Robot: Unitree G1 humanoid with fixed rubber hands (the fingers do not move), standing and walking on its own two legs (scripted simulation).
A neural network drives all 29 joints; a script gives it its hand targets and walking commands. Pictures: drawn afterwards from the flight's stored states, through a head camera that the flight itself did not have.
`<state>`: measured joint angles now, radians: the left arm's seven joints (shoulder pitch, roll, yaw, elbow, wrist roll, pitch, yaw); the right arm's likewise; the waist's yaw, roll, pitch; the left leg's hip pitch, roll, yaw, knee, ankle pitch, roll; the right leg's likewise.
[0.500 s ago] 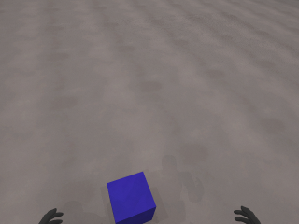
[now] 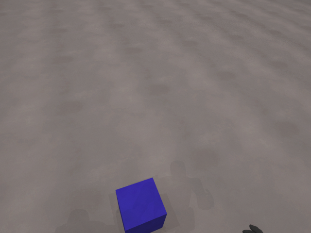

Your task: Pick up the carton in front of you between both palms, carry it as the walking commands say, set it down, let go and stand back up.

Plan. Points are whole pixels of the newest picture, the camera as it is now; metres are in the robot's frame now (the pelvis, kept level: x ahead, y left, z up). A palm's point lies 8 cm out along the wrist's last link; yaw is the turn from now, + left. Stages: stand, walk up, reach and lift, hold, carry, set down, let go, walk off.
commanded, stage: stand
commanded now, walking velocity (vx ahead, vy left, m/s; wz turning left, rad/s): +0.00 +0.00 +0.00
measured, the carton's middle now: (140, 209) +0.41 +0.04 -0.65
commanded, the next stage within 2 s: none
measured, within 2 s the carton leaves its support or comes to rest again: neither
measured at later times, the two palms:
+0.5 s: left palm out of the picture +0.06 +0.29 -0.11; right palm out of the picture +0.07 -0.30 -0.09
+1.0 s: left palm out of the picture +0.05 +0.29 -0.11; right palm out of the picture +0.07 -0.31 -0.09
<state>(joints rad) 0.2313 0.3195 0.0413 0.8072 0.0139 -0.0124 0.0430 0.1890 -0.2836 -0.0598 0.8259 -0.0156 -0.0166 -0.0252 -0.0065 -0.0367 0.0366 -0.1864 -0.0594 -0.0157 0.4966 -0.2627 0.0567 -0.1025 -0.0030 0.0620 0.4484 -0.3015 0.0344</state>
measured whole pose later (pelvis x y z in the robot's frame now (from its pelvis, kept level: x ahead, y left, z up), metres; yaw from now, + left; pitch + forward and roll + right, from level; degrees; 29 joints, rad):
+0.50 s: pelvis -0.02 +0.00 +0.00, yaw +0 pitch -3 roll -1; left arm 0.23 0.34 0.02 0.92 0.01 -0.02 0.04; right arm 0.17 -0.31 -0.04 0.94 0.00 -0.02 -0.02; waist -0.01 -0.03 0.04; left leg -0.17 -0.06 -0.02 0.43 -0.20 0.05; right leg -0.09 0.00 0.06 0.40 -0.25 0.03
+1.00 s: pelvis -0.02 -0.01 +0.01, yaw +1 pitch -3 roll +0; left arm 0.21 0.35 0.02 0.96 0.00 -0.03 0.04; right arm 0.16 -0.33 -0.03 0.99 0.00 -0.02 -0.02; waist 0.00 -0.02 0.04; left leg -0.17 -0.05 -0.04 0.39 -0.17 0.04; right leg -0.09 0.00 0.05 0.37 -0.23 0.02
